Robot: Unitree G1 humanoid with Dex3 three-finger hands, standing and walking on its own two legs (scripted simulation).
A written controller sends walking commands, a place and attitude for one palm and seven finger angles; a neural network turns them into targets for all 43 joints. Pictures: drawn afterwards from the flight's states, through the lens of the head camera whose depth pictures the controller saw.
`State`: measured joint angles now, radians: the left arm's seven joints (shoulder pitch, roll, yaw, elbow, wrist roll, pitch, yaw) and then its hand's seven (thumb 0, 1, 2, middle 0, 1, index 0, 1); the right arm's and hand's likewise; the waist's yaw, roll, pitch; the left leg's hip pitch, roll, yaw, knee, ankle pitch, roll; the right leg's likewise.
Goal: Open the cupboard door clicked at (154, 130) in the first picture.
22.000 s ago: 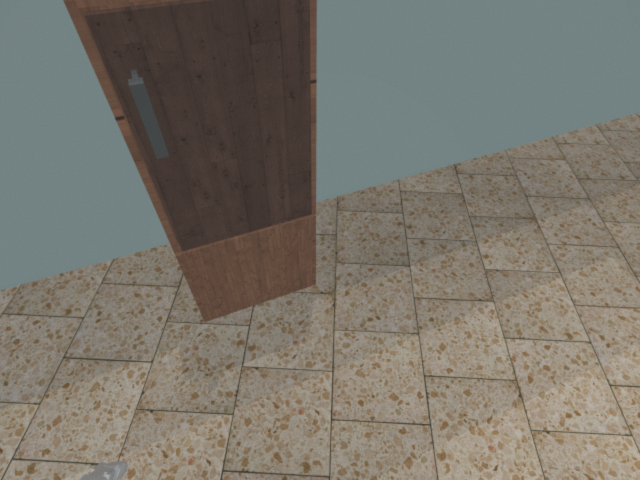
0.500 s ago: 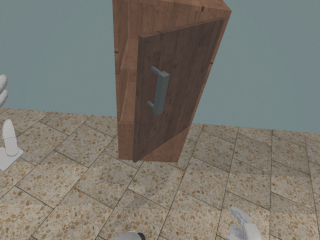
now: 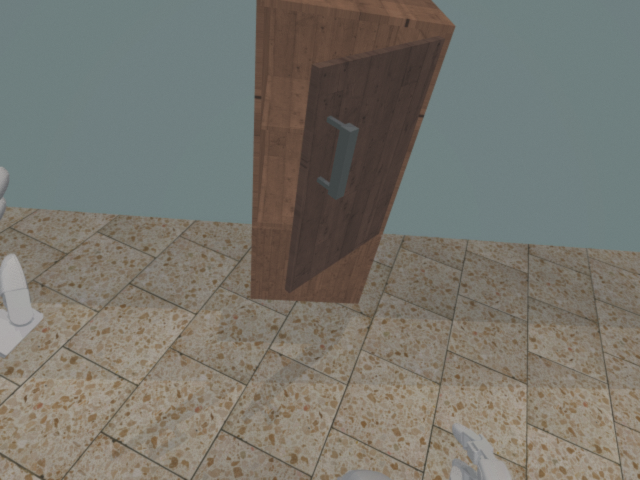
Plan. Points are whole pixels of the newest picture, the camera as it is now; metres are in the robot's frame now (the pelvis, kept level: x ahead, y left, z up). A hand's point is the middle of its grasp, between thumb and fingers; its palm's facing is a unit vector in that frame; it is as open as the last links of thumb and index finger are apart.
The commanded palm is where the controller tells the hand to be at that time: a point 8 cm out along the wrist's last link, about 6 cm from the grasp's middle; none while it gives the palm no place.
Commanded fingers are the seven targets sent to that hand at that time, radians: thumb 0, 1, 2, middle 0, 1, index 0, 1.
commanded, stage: stop stepping back and stand still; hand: left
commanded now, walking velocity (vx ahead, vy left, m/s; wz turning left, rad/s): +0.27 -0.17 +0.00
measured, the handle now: (334, 158) +0.67 -0.02 +0.07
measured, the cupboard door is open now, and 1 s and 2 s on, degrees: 42 42 42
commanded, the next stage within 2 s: let the arm hang, fingers relaxed in 0.12 s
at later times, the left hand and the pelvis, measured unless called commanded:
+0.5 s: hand out of the picture +0.07 +0.17 -0.19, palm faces +0.08 -0.98 -0.18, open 7.0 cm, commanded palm none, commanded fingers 0.00 0.90 0.90 -0.20 -0.30 -0.20 -0.30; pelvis +0.02 -0.01 -0.03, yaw +3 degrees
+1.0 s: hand out of the picture +0.01 +0.11 -0.17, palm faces +0.13 -0.98 -0.17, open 7.4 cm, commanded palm none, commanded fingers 0.00 0.90 0.90 -0.20 -0.30 -0.20 -0.30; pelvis +0.06 -0.03 +0.00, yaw +4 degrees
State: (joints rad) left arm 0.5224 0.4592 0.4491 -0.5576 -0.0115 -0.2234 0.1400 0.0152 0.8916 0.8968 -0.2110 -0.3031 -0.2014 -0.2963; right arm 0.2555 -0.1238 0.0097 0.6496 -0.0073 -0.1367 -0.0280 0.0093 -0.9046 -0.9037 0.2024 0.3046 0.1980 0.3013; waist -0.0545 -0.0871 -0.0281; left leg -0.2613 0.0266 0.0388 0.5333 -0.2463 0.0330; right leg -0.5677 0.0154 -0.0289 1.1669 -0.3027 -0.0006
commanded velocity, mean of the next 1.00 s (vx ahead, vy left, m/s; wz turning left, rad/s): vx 0.02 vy -0.01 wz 0.00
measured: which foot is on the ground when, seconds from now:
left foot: down 0.00-1.00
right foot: up 0.00-0.24, down 0.26-1.00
